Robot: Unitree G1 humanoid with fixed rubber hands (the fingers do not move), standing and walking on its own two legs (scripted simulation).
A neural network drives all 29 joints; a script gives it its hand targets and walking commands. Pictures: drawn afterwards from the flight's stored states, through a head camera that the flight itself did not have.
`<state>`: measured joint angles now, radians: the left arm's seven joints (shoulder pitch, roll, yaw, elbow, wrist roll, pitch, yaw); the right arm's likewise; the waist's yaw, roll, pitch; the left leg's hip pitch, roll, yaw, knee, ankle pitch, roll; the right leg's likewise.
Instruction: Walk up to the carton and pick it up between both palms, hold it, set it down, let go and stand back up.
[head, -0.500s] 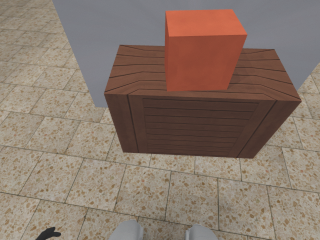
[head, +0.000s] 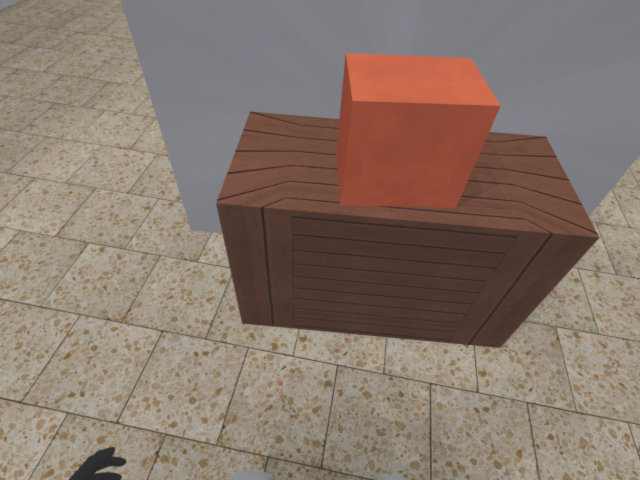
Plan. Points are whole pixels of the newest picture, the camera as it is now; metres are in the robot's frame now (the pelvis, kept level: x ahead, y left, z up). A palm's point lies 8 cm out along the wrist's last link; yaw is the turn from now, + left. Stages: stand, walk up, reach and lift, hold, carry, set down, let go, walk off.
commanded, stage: walk up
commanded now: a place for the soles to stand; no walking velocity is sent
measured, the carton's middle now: (403, 134) +0.83 -0.16 -0.03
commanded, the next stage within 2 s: none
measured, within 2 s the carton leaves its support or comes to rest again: neither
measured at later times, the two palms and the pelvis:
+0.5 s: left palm (78, 471) +0.14 +0.30 -0.07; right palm out of the picture +0.08 -0.33 -0.06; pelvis +0.02 -0.01 +0.01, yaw -2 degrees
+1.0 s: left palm (127, 467) +0.15 +0.25 -0.08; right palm (617, 436) +0.21 -0.39 -0.07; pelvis +0.13 -0.08 +0.01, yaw +0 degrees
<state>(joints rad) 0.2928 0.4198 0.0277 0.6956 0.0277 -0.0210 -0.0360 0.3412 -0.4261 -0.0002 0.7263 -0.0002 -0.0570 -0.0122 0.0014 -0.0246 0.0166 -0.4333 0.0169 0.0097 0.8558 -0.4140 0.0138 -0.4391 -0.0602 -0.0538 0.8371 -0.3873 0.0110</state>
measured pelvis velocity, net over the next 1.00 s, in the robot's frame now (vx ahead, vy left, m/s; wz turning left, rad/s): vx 0.13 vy -0.08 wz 0.00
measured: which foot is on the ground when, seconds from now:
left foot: down 0.00-0.66, up 0.68-1.00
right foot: down 0.00-0.36, up 0.38-0.62, down 0.64-1.00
